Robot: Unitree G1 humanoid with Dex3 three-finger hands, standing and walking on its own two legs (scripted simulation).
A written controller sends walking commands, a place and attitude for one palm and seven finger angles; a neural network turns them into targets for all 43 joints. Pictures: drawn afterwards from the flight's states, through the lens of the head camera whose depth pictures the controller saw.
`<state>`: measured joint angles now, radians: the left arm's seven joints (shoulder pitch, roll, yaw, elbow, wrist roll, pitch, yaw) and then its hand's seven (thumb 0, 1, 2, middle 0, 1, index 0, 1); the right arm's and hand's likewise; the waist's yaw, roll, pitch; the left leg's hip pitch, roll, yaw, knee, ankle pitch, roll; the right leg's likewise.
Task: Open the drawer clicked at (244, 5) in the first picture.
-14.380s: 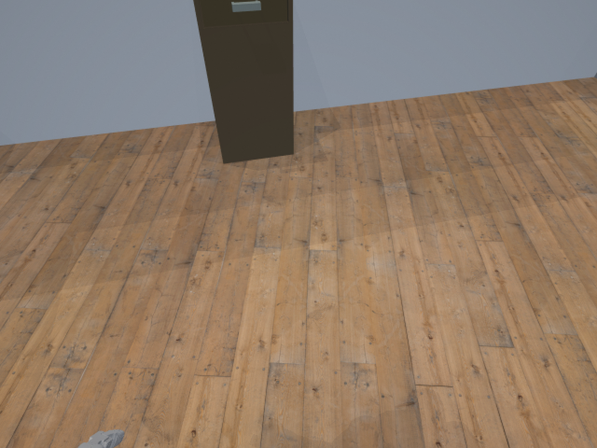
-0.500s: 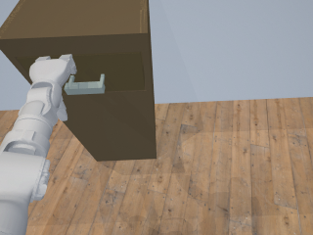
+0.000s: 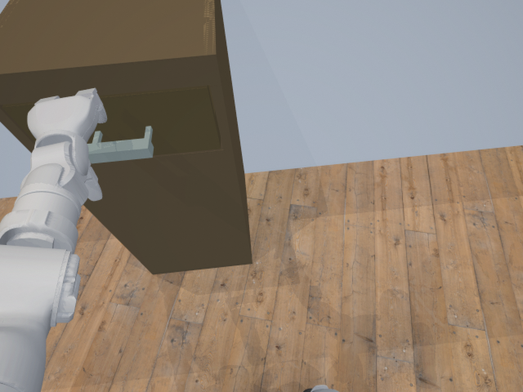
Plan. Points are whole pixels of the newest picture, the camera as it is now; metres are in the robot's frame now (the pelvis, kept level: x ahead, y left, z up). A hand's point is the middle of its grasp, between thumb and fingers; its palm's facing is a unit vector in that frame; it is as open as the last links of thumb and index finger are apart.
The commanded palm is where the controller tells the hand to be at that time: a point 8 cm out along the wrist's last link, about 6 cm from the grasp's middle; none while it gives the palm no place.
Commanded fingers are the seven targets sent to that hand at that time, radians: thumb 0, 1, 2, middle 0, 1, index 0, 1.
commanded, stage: move the hooked fingers above the handle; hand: left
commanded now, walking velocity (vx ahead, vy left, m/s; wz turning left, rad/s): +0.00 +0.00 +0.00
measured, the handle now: (121, 142) +0.56 +0.23 +0.03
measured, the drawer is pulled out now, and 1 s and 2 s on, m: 0.00 0.00 0.00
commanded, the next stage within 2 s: lower the fingers behind the handle in 1.28 s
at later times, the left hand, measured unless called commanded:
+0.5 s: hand (104, 132) +0.52 +0.22 +0.10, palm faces +0.03 +0.02 -1.00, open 13.3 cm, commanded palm +0.49 +0.25 +0.14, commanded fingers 0.00 -0.50 0.30 -0.30 -1.20 -0.30 -1.20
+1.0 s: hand (96, 134) +0.52 +0.24 +0.09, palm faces +0.09 -0.01 -1.00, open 13.6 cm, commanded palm +0.49 +0.24 +0.14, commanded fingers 0.00 -0.50 0.30 -0.30 -1.20 -0.30 -1.20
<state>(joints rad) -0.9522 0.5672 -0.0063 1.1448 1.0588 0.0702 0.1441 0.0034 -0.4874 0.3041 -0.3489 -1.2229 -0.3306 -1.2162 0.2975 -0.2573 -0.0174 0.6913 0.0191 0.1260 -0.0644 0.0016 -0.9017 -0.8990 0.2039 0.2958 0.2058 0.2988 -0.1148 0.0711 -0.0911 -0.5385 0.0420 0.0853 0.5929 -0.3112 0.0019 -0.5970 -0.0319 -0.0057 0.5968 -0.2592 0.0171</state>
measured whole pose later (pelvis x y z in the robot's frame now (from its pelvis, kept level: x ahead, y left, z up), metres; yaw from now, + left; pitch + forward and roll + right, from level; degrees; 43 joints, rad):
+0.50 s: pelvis +0.00 +0.01 -0.01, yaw +0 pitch +17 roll +0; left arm -1.00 0.53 -0.01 1.13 1.10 0.02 0.25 0.00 -0.49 0.30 -0.39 -1.26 -0.40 -1.28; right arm 0.31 -0.27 -0.03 0.72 0.00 0.12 -0.03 0.00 -0.90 -0.90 0.20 0.30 0.20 0.30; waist -0.13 0.07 -0.12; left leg -0.63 0.04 0.08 0.67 -0.34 0.01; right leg -0.67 -0.04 -0.01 0.64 -0.27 0.03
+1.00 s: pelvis +0.00 +0.01 -0.01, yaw +2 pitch +18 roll -1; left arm -0.98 0.53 -0.04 1.05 1.09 -0.07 0.28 0.00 -0.49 0.30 -0.35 -1.22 -0.36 -1.23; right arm 0.36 -0.29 -0.07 0.74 -0.02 0.07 -0.02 0.00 -0.90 -0.90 0.20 0.30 0.20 0.30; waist -0.12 0.05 -0.12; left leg -0.66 0.04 0.05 0.71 -0.36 0.01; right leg -0.68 -0.04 -0.04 0.65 -0.29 0.03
